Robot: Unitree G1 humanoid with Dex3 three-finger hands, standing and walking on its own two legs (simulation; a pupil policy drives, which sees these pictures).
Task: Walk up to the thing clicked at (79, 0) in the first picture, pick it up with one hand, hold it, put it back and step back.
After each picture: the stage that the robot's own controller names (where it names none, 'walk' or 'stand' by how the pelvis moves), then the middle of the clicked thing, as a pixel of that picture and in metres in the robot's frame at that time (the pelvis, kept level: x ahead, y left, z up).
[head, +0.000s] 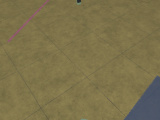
stand; out of the picture +2.38 +0.16 -0.65
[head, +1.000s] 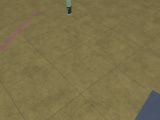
walk; (69, 7) +2.25 +0.21 -0.65
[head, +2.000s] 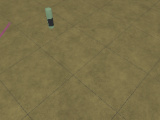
walk; (49, 18) +1.57 +0.37 -0.65
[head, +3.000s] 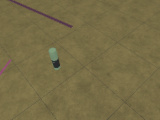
walk; (54, 59) +1.01 +0.33 -0.62
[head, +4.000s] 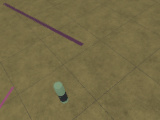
walk; (61, 93) +0.62 +0.30 -0.64
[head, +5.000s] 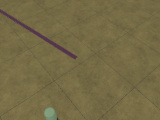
stand; (52, 118) +0.40 +0.26 -0.62
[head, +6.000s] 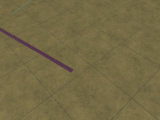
stand; out of the picture +0.34 +0.26 -0.66
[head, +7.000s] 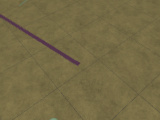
stand; out of the picture +0.35 +0.24 -0.65
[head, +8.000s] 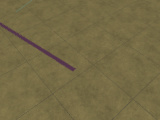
stand; out of the picture +0.35 +0.27 -0.66
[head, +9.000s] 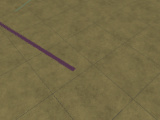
stand; out of the picture +0.34 +0.27 -0.66
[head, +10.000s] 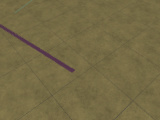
go down; out of the picture +0.33 +0.27 -0.66
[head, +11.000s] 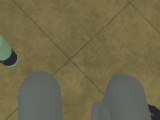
go down; (2, 52) +0.41 +0.32 -0.24
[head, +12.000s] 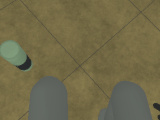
approach; (19, 58) +0.40 +0.31 -0.27
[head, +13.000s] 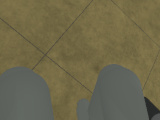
close in; out of the picture +0.37 +0.35 -0.15
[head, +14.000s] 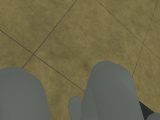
close; out of the picture +0.38 +0.35 -0.15
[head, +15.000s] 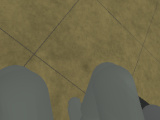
lift; out of the picture +0.35 +0.35 -0.15
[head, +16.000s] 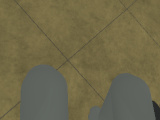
lift; out of the picture +0.26 +0.38 -0.09
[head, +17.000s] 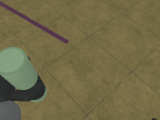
lift; (27, 80) +0.32 +0.20 +0.05
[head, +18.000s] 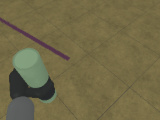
hold; (39, 80) +0.34 +0.17 +0.04
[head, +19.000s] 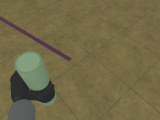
hold; (39, 83) +0.33 +0.18 +0.03
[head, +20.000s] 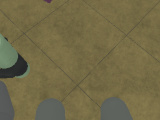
crouch; (8, 59) +0.40 +0.26 -0.04
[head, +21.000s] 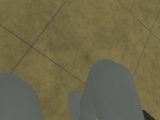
lower; out of the picture +0.40 +0.35 -0.16
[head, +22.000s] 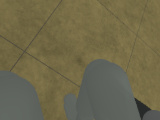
lower; out of the picture +0.39 +0.37 -0.15
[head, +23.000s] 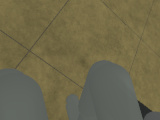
lower; out of the picture +0.38 +0.37 -0.15
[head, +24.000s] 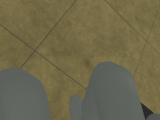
lower; out of the picture +0.36 +0.35 -0.16
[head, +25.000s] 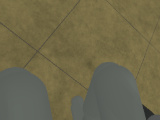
rest; out of the picture +0.35 +0.34 -0.16
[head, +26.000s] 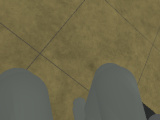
withdraw; out of the picture +0.36 +0.33 -0.16
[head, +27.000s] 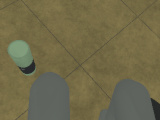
walk; (24, 60) +0.40 +0.29 -0.23
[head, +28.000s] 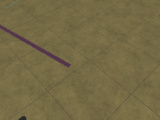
stand; out of the picture +0.32 +0.24 -0.59
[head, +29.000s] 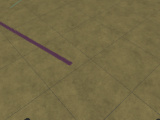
stand; out of the picture +0.34 +0.25 -0.60
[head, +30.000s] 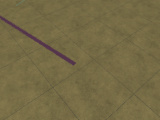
stand; out of the picture +0.34 +0.24 -0.62
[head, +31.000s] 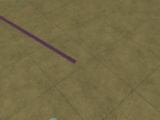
walk; out of the picture +0.36 +0.24 -0.65
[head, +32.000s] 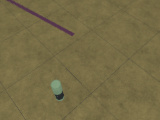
walk; (58, 91) +0.54 +0.23 -0.63
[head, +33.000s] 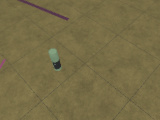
walk; (55, 60) +0.86 +0.32 -0.62
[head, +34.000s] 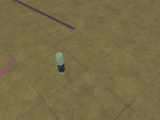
stand; (60, 63) +0.95 +0.26 -0.65
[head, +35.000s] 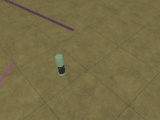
stand; (60, 65) +0.96 +0.27 -0.66
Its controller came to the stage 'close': yes
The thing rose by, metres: 0.67
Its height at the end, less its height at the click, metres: +0.00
